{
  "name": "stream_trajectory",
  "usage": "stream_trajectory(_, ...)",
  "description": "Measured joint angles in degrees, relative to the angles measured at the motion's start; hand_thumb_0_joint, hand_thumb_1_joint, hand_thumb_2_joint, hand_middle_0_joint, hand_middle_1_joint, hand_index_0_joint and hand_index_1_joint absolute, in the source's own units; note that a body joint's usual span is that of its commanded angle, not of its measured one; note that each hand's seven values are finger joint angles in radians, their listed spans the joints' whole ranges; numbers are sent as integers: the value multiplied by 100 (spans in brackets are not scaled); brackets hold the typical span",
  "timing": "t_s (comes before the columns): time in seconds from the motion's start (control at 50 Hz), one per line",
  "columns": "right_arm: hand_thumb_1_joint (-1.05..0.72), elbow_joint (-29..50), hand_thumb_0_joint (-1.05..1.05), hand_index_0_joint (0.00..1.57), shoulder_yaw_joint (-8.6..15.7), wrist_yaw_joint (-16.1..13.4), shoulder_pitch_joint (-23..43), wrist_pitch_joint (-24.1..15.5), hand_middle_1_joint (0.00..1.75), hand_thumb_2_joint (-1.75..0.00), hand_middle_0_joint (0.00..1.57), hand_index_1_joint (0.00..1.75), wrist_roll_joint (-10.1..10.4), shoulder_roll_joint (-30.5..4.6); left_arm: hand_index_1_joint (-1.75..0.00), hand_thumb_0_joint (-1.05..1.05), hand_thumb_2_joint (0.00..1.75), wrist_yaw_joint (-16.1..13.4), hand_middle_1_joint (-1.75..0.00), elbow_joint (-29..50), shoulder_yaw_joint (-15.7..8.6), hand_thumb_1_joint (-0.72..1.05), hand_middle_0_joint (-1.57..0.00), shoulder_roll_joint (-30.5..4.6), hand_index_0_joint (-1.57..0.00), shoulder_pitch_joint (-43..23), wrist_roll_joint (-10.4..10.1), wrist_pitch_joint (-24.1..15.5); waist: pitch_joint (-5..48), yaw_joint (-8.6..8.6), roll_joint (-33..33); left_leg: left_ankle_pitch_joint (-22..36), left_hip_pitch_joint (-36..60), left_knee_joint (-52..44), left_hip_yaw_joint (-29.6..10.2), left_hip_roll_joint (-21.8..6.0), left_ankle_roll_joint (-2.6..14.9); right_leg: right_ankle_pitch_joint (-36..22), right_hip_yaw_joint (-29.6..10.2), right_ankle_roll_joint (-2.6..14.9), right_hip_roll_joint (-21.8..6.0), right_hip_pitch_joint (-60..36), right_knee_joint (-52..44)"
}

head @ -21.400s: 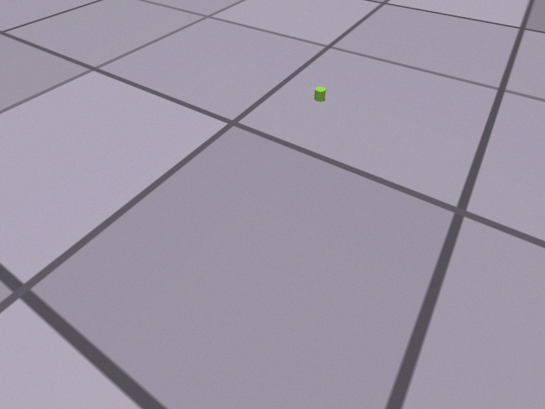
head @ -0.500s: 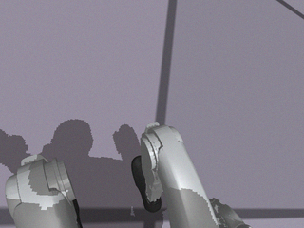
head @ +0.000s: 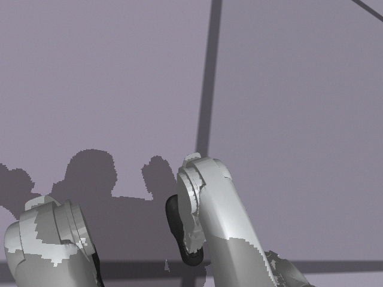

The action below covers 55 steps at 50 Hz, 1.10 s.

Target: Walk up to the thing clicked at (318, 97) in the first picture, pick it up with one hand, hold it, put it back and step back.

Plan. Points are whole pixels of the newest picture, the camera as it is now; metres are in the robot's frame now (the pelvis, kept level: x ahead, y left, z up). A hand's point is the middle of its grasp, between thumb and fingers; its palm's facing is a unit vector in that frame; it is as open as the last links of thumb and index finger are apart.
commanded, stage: rise first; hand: left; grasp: from above
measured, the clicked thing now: out of the picture +0.53 +0.34 -0.28
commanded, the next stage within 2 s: approach in 0.10 s
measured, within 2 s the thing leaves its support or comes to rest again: neither
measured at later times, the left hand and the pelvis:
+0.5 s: hand out of the picture +0.51 +0.34 -0.17, palm faces -0.43 -0.10 -0.90, open 14.3 cm; pelvis +0.00 +0.00 +0.00, yaw +0 degrees
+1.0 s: hand out of the picture +0.48 +0.35 -0.19, palm faces -0.54 -0.16 -0.83, open 14.3 cm; pelvis +0.00 +0.00 +0.00, yaw +0 degrees
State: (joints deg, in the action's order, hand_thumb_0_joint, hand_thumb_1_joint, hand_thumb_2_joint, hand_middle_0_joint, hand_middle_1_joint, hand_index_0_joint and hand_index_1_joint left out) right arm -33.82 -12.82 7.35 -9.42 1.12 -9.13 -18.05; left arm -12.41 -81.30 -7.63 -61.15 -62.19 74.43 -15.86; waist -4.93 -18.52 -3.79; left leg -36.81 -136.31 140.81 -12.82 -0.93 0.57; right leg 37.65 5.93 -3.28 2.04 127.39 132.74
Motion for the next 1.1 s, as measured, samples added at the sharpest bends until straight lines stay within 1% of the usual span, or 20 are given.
stream_trajectory(0.12, -90, -24, 0, 21, 23, -4, 40, -24, 30, -89, 21, 30, -18, -25, -100, 0, 107, -67, -97, -14, 23, -59, -8, -50, -6, -96, 5, -23, 1, -4, -15, -17, -12, 13, -11, 3, -11, 10, 2, -41, 2, 18, 13)
stream_trajectory(0.18, -90, -23, 0, 21, 40, -4, 55, -28, 30, -89, 20, 30, -20, -20, -99, 0, 107, -58, -97, -9, 37, -59, -8, -53, -6, -113, 20, 9, 26, -9, -8, -39, -20, 18, -15, -6, -9, 19, 2, -60, 10, 29, 10)
stream_trajectory(0.26, -90, -13, 0, 21, 58, 1, 60, -28, 30, -89, 20, 30, -13, -3, -100, 0, 106, -37, -97, 22, 74, -59, -8, -7, -6, -109, -12, 75, 50, -8, 10, -65, -9, 10, -5, -10, -3, 41, -5, -70, 9, 19, 1)
stream_trajectory(0.3, -90, -10, 0, 21, 57, 9, 64, -27, 30, -89, 20, 30, -12, 9, -100, 0, 106, -14, -98, 7, 149, -59, -8, 29, -6, -135, -38, 109, 53, -13, 9, -69, 2, 0, 9, -10, 1, 48, -15, -67, 5, 9, -2)
stream_trajectory(0.38, -91, -40, 0, 21, 32, 9, 67, -39, 30, -89, 20, 30, -1, 47, -101, 0, 105, -10, -100, -51, 385, -58, -8, 149, -7, -263, -89, 138, 87, -36, -20, -68, 1, -21, 33, -16, 4, 48, -33, -57, 2, 21, -10)
stream_trajectory(0.46, -91, -54, 0, 21, -33, -3, 86, -78, 30, -89, 20, 30, -16, 70, -102, 0, 104, -125, -101, -195, 539, -58, -8, 239, -7, -453, -39, 140, 62, -137, -60, -59, 1, -15, 22, -11, -8, 36, -23, -28, 2, 25, -4)
stream_trajectory(0.54, -91, 2, 0, 21, -105, -22, 66, -123, 30, -89, 20, 30, -38, 63, -103, 0, 104, -331, -102, -337, 488, -58, -8, 251, -7, -645, 96, 209, 11, -290, -82, -43, -29, 2, -4, -16, -19, 5, -6, -36, 16, 60, 3)
stream_trajectory(0.6, -91, 55, 0, 21, -144, -24, 11, -141, 30, -89, 20, 30, -36, 42, -103, 0, 104, -484, -102, -449, 355, -58, -8, 213, -7, -763, 199, 332, 13, -404, -44, -38, -77, 8, -14, -26, -22, -15, -1, -47, 29, 118, 2)
stream_trajectory(0.66, -91, 119, 0, 21, -159, -30, -80, -127, 30, -89, 20, 30, 5, 11, -103, 0, 104, -539, -102, -420, 201, -58, -8, 162, -7, -777, 221, 511, 42, -469, 47, -45, -122, -9, 2, -45, -21, -21, -15, -55, 39, 182, -9)
stream_trajectory(0.7, -91, 136, 0, 21, -158, -23, -134, -95, 30, -89, 20, 30, 45, -5, -103, 0, 105, -510, -101, -368, 153, -59, -8, 144, -7, -725, 158, 662, 66, -468, 118, -66, -115, -31, 25, -66, -19, -15, -37, -70, 48, 199, -20)
stream_trajectory(0.74, -91, 143, 0, 21, -158, -11, -167, -54, 30, -89, 20, 30, 86, -18, -102, 0, 105, -395, -101, -343, 170, -59, -8, 129, -7, -635, 37, 811, 79, -444, 192, -87, -88, -58, 49, -81, -16, -2, -59, -91, 52, 192, -34)
stream_trajectory(0.8, -91, 176, 0, 21, -180, -6, -153, 25, 30, -89, 20, 30, 119, -43, -102, 0, 104, -106, -100, -377, 202, -59, -8, 79, -7, -471, -216, 949, 37, -384, 262, -107, -22, -90, 65, -101, -8, 6, -75, -138, 62, 145, -61)
stream_trajectory(0.84, -91, 213, 0, 21, -202, -20, -107, 60, 30, -89, 21, 30, 123, -68, -102, 0, 104, 120, -101, -422, 163, -59, -7, 18, -7, -354, -371, 955, -36, -348, 262, -106, 24, -99, 64, -104, -6, 3, -76, -152, 64, 101, -70)
stream_trajectory(0.9, -91, 229, 0, 21, -217, -62, -43, 50, 30, -89, 21, 30, 85, -110, -102, 0, 103, 459, -101, -398, 276, -58, -8, -16, -7, -270, -547, 810, -170, -251, 173, -81, 64, -88, 52, -88, -20, -11, -66, -140, 55, 55, -56)
stream_trajectory(0.94, -91, 197, 0, 21, -239, -93, 25, 40, 30, -89, 21, 30, 38, -129, -103, 0, 102, 571, -102, -305, 315, -58, -8, -39, -8, -265, -595, 547, -281, -178, 56, -62, 82, -56, 17, -67, -37, -22, -39, -142, 50, 20, -36)
stream_trajectory(0.96, -91, 177, 0, 21, -251, -108, 63, 39, 30, -89, 21, 30, 10, -136, -103, 0, 102, 581, -102, -235, 307, -57, -8, -58, -8, -259, -584, 382, -338, -147, -13, -55, 92, -34, -9, -54, -49, -25, -19, -143, 47, -2, -22)
stream_trajectory(0.98, -91, 159, 0, 21, -261, -124, 96, 44, 30, -89, 21, 30, -20, -141, -103, 0, 101, 555, -102, -163, 280, -57, -8, -74, -8, -250, -545, 207, -385, -118, -80, -53, 99, -7, -38, -40, -62, -25, 4, -138, 44, -22, -8)
stream_trajectory(1.02, -91, 134, 0, 21, -285, -149, 159, 81, 30, -89, 21, 30, -83, -161, -103, 0, 101, 405, -102, -53, 236, -57, -8, -98, -8, -229, -407, -112, -439, -67, -197, -60, 101, 53, -107, -13, -88, -18, 61, -111, 41, -54, 20)
stream_trajectory(1.06, -91, 99, 0, 21, -302, -156, 229, 120, 30, -90, 21, 30, -145, -173, -103, 0, 101, 161, -102, -43, 233, -57, -8, -114, -8, -216, -231, -344, -440, -52, -292, -81, 99, 112, -163, 7, -103, 1, 107, -80, 41, -76, 50)
stream_trajectory(1.1, -91, 57, 0, 21, -301, -157, 302, 131, 30, -90, 20, 30, -194, -169, -102, 0, 101, -142, -101, -124, 211, -57, -8, -112, -8, -213, -56, -474, -405, -70, -354, -103, 90, 154, -197, 25, -106, 27, 136, -59, 36, -91, 70)
